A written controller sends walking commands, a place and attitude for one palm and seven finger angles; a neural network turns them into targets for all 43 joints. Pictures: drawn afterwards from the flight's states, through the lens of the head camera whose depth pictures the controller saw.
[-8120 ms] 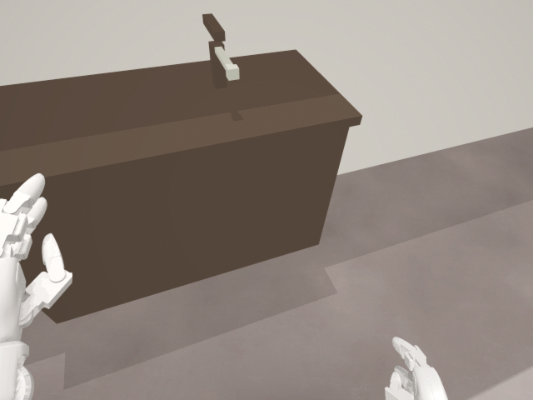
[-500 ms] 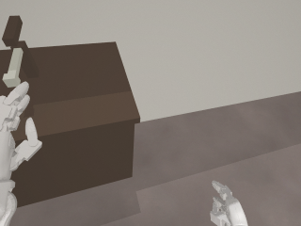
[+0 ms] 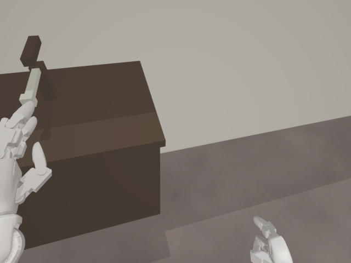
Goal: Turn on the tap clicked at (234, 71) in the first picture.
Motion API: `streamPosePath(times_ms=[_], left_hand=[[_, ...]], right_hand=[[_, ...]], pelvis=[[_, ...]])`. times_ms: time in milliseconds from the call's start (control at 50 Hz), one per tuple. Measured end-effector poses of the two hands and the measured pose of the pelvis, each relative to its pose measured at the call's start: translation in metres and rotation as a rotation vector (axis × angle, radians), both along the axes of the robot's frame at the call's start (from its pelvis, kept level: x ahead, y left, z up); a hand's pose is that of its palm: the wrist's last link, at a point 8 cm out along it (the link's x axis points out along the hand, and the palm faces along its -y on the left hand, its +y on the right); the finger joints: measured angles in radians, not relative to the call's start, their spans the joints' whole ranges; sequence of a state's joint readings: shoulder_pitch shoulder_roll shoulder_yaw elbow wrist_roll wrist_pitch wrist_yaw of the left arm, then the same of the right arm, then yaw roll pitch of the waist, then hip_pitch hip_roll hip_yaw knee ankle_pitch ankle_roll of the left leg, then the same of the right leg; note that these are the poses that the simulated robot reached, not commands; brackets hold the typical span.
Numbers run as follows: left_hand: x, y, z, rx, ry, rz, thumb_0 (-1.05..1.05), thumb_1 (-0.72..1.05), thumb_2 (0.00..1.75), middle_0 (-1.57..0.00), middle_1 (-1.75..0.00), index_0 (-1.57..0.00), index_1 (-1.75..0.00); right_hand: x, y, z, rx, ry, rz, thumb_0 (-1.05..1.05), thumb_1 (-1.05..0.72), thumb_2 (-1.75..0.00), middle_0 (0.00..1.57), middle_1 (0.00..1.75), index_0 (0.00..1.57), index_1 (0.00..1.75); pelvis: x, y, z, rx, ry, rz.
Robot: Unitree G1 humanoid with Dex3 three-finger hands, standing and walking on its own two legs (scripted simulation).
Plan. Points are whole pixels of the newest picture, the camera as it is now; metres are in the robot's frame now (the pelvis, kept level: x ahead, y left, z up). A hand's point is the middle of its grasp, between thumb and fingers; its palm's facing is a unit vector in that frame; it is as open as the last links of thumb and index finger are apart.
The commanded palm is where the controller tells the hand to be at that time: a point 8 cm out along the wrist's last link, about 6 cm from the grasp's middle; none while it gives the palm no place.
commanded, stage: look again from close up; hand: left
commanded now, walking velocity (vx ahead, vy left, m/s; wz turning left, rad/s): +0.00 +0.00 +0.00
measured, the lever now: (28, 100) +0.45 +0.43 +0.10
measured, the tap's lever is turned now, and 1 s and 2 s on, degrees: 0 0 0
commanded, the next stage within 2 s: shuffle to correct the standing spot in 0.08 s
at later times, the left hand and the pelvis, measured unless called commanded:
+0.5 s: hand (41, 175) +0.21 +0.25 +0.16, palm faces +0.38 -0.85 -0.36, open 7.4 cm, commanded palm +0.16 +0.29 +0.17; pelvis +0.01 +0.01 -0.01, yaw +2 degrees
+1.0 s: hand (31, 147) +0.26 +0.29 +0.16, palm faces +0.45 -0.81 -0.37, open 7.4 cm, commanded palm +0.22 +0.33 +0.17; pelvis +0.07 +0.04 -0.02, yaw +2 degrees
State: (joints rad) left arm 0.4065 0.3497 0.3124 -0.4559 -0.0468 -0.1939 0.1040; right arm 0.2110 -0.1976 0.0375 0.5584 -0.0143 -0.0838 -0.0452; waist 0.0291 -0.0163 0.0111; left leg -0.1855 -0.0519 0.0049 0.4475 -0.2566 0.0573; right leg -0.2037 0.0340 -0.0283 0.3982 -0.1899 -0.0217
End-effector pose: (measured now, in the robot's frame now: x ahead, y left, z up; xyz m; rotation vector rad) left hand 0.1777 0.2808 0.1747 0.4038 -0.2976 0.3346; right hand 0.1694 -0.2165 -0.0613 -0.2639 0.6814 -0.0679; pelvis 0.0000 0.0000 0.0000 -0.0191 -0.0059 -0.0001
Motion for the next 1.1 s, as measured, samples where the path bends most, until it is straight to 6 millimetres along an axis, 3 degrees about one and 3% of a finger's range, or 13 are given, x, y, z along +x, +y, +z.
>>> streamPosePath(times_ms=[100, 260, 420, 600, 740, 860, 980, 1100], left_hand=[[-0.01, 0.002, 0.006, 0.029, -0.009, 0.016, 0.02, 0.89, 0.89, -0.21, -0.31, -0.21, -0.3], [-0.015, 0.0, -0.012, -0.012, 0.063, 0.048, 0.02, 0.89, 0.89, -0.21, -0.31, -0.21, -0.3], [-0.011, -0.004, -0.008, 0.021, 0.02, -0.001, 0.02, 0.89, 0.89, -0.21, -0.31, -0.21, -0.3], [0.011, 0.03, -0.005, 0.064, -0.026, 0.032, 0.02, 0.89, 0.89, -0.21, -0.31, -0.21, -0.3], [0.035, 0.021, 0.007, 0.102, -0.023, -0.014, 0.02, 0.89, 0.9, -0.21, -0.31, -0.21, -0.3], [0.037, 0.027, 0.0, 0.141, -0.019, -0.001, 0.02, 0.89, 0.89, -0.21, -0.31, -0.22, -0.3], [0.038, 0.047, -0.001, 0.085, -0.039, 0.067, 0.02, 0.89, 0.89, -0.21, -0.31, -0.22, -0.3], [0.07, 0.069, 0.002, 0.073, -0.097, 0.022, 0.02, 0.89, 0.89, -0.21, -0.31, -0.21, -0.3]], right_hand=[[-0.012, -0.006, 0.001, 0.009, -0.009, -0.02, 0.01, -0.91, -0.9, 0.2, 0.3, 0.2, 0.3], [-0.032, -0.018, -0.006, 0.002, 0.034, -0.04, 0.01, -0.91, -0.9, 0.2, 0.3, 0.2, 0.3], [-0.032, -0.028, -0.012, -0.033, 0.052, -0.053, 0.01, -0.91, -0.9, 0.2, 0.3, 0.2, 0.3], [-0.009, -0.008, -0.016, -0.031, 0.045, -0.074, 0.01, -0.91, -0.9, 0.2, 0.3, 0.2, 0.3], [0.015, 0.022, -0.023, 0.061, 0.043, -0.027, 0.01, -0.91, -0.9, 0.2, 0.3, 0.2, 0.3], [0.041, 0.026, -0.044, 0.06, 0.079, 0.02, 0.01, -0.9, -0.9, 0.2, 0.3, 0.2, 0.3], [0.058, 0.026, -0.029, 0.001, 0.097, 0.025, 0.01, -0.91, -0.9, 0.2, 0.3, 0.2, 0.3], [0.078, 0.042, -0.024, -0.043, 0.009, -0.045, 0.01, -0.91, -0.9, 0.2, 0.3, 0.2, 0.3]], pelvis=[[-0.007, -0.003, 0.002, 0.0, 0.003, -0.003], [-0.011, -0.007, 0.003, 0.003, 0.006, 0.004], [-0.003, -0.003, -0.005, -0.024, 0.014, 0.027], [0.022, 0.019, -0.012, 0.013, 0.0, 0.018], [0.042, 0.023, -0.009, 0.005, 0.002, 0.023], [0.052, 0.025, -0.023, -0.013, -0.016, 0.061], [0.064, 0.037, -0.016, 0.021, -0.017, 0.029], [0.08, 0.072, -0.022, 0.032, -0.041, 0.006]])
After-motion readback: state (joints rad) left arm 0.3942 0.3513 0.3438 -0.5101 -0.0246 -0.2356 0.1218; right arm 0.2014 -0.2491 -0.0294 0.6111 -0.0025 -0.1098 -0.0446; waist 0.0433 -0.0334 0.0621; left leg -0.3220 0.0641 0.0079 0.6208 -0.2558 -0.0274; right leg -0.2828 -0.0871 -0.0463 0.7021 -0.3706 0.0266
